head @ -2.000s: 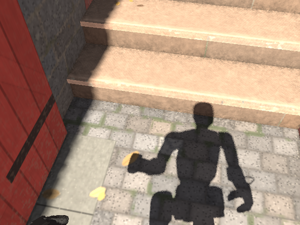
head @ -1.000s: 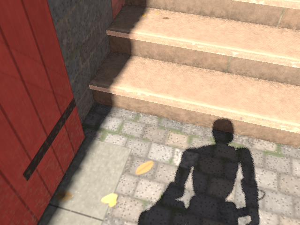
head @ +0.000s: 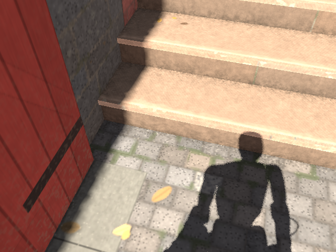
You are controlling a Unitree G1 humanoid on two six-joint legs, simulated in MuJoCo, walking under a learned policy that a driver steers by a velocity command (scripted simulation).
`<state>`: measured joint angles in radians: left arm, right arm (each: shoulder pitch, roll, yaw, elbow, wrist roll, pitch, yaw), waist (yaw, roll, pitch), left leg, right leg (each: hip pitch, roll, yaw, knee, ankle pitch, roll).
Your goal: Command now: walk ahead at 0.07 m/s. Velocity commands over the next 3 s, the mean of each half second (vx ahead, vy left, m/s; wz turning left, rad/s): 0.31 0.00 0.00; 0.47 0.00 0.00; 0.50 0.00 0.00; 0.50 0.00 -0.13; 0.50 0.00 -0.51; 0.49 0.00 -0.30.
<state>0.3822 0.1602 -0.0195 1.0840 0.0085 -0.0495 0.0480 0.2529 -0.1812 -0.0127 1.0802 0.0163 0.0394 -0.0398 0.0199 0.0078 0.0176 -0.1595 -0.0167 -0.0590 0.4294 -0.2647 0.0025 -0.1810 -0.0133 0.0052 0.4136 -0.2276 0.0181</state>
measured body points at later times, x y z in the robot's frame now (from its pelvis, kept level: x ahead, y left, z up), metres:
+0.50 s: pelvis +0.14 -0.03 +0.00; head +0.15 -0.03 +0.45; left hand +0.04 +0.18 -0.14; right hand +0.33 -0.25 -0.11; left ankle +0.24 +0.12 -0.68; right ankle +0.01 -0.14 -0.74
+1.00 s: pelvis +0.41 +0.02 +0.01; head +0.42 +0.03 +0.46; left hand +0.57 +0.27 -0.10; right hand +0.38 -0.25 -0.13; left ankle +0.35 +0.10 -0.74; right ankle +0.59 -0.16 -0.66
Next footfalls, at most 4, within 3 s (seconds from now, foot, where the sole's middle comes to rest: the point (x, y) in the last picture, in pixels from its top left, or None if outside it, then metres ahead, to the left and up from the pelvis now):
0.66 left None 0.39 0.10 -0.78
1.22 right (208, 201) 0.74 -0.13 -0.78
1.72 left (172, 167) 0.91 0.03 -0.78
2.20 right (218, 104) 1.17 -0.19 -0.62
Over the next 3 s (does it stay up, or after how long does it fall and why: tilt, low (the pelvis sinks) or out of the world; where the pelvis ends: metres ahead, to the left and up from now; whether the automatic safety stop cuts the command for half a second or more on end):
stays up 1.46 -0.26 0.31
